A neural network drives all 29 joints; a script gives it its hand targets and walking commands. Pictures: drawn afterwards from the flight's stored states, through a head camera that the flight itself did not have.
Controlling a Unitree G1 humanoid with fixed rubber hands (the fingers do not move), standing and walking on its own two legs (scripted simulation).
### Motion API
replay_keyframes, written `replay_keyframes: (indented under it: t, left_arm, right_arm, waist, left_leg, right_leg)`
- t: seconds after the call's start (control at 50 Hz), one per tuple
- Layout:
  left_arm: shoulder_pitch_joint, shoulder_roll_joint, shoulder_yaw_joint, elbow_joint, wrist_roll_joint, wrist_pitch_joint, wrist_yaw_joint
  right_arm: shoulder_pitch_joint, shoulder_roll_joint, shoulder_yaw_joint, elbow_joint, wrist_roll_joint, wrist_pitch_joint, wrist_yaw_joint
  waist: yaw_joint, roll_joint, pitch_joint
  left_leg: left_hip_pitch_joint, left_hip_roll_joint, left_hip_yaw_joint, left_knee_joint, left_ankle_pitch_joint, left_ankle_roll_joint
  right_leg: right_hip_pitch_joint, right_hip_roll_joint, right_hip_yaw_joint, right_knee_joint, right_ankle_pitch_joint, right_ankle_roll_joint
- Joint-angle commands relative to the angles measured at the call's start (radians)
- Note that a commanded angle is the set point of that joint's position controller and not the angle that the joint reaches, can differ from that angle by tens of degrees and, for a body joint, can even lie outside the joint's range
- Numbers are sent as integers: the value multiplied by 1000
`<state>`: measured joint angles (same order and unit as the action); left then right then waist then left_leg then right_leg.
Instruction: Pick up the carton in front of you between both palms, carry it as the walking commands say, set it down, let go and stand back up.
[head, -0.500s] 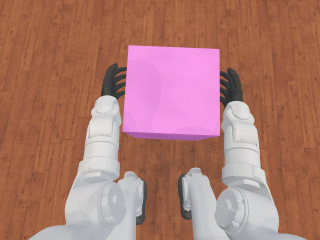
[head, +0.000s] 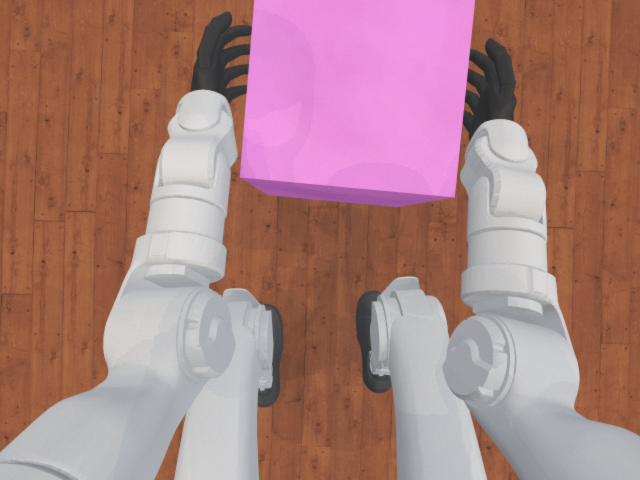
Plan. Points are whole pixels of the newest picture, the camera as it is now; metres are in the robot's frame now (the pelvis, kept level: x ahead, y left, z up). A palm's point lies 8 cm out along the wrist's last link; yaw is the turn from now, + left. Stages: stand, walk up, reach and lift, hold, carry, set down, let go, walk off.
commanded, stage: set down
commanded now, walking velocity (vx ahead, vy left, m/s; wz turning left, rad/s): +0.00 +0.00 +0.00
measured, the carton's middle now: (345, 118) +0.52 -0.05 -0.19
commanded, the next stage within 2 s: none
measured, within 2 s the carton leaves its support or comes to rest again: rests again in 0.84 s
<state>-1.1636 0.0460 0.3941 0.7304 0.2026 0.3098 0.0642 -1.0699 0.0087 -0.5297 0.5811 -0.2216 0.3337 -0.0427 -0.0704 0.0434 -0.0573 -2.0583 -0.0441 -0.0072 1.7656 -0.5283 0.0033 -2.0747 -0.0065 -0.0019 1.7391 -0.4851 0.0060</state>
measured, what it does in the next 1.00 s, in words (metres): lowers itself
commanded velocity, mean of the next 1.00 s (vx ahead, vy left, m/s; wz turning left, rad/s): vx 0.00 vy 0.00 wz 0.00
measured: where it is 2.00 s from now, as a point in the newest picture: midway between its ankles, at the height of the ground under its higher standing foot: (321, 365)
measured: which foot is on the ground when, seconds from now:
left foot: down 0.00-1.00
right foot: down 0.00-1.00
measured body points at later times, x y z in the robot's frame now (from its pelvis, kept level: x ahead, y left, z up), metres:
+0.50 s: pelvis +0.00 +0.00 -0.09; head +0.37 -0.01 +0.15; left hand +0.58 +0.08 -0.27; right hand +0.53 -0.22 -0.26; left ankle +0.09 +0.11 -0.46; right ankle +0.10 -0.12 -0.46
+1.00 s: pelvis -0.01 +0.00 -0.12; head +0.36 -0.01 +0.12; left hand +0.58 +0.08 -0.29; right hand +0.53 -0.22 -0.28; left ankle +0.09 +0.11 -0.46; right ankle +0.10 -0.12 -0.46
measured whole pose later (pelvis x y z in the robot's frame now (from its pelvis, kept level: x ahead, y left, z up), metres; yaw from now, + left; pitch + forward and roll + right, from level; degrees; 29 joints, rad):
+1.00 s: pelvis -0.01 +0.00 -0.12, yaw +0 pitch +38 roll -2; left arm -1.55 0.28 0.16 1.08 0.01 0.22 0.09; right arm -1.41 -0.22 -0.40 0.92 -0.02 0.24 -0.05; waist -0.11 0.01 0.35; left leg -2.27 -0.08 -0.02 2.22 -0.61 -0.01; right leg -2.27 0.02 0.00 2.18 -0.57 0.03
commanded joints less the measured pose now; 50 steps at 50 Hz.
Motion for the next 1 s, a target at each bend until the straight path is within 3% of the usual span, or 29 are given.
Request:
replay_keyframes:
  t: [0.0,0.4,0.54,0.62,0.74,0.98]
  left_arm:
    - [-595,-906,-468,27,-132,-25,-219]
    - [-833,-723,-546,86,-260,-78,-187]
    - [-891,-712,-588,53,-309,-104,-179]
    - [-831,-743,-562,98,-293,-102,-193]
    - [-858,-726,-548,119,-309,-121,-205]
    - [-849,-632,-462,245,-255,-120,-213]
  right_arm:
    - [-672,830,540,30,153,-26,258]
    - [-915,639,554,51,277,-83,235]
    - [-914,709,587,74,362,-86,235]
    - [-901,723,586,92,355,-85,245]
    - [-906,711,562,122,339,-103,233]
    - [-898,646,442,244,290,-108,253]
  waist:
    - [-50,31,-1080]
    - [-103,59,-1006]
    - [-67,68,-1072]
    - [-59,50,-984]
    - [-74,43,-892]
    - [-68,79,-626]
  left_leg:
    - [522,-142,34,-105,262,-17]
    - [490,-113,37,184,294,-4]
    - [537,-106,44,255,401,7]
    - [469,-108,43,272,383,11]
    - [351,-112,43,284,314,10]
    - [289,-98,33,285,164,17]
  right_leg:
    - [587,143,-64,-72,322,30]
    - [487,98,-83,184,343,32]
    - [531,108,-75,258,458,35]
    - [483,111,-73,272,440,37]
    - [484,110,-65,290,416,31]
    - [301,104,-64,297,214,18]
